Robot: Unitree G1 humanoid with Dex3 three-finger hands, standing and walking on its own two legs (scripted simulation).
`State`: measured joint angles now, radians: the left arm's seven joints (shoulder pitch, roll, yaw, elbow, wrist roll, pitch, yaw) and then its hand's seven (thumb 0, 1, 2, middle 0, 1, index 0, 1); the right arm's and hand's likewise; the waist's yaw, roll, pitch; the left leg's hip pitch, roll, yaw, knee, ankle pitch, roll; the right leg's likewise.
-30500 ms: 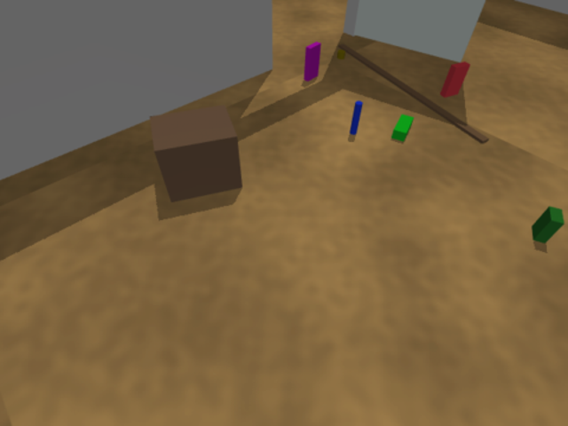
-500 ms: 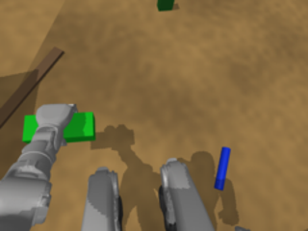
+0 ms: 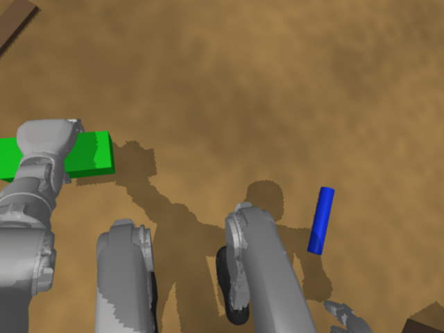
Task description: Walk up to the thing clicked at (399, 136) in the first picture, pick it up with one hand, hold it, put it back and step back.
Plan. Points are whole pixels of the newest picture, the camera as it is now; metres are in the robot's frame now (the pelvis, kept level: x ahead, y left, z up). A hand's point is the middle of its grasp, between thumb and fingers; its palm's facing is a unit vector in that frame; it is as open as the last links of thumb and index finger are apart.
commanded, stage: crouch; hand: left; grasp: from above
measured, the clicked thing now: (61, 157) +0.45 +0.25 -0.22
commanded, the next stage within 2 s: lower in 0.56 s
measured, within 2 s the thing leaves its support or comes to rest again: rests again in 1.44 s
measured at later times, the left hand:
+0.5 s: hand (71, 159) +0.46 +0.24 -0.25, palm faces -0.48 -0.03 -0.88, open 10.5 cm
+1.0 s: hand (78, 161) +0.46 +0.25 -0.30, palm faces -0.50 -0.04 -0.87, open 10.5 cm
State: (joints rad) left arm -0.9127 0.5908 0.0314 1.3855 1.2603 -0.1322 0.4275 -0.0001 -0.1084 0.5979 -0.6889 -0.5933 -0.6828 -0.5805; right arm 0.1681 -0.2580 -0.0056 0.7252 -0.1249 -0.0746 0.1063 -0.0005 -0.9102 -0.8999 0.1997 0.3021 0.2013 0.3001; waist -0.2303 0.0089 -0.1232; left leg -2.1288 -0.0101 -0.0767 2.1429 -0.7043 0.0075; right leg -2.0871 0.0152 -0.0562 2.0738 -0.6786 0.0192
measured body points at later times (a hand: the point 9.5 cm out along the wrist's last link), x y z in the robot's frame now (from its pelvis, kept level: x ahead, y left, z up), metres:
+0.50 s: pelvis -0.01 +0.00 -0.06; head +0.25 +0.05 +0.31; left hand +0.48 +0.24 -0.20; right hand +0.01 -0.28 -0.16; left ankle +0.07 +0.12 -0.38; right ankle +0.09 -0.12 -0.38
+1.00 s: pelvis -0.01 +0.00 -0.09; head +0.27 +0.07 +0.27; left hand +0.48 +0.25 -0.25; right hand +0.01 -0.28 -0.17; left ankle +0.07 +0.12 -0.38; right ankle +0.09 -0.12 -0.38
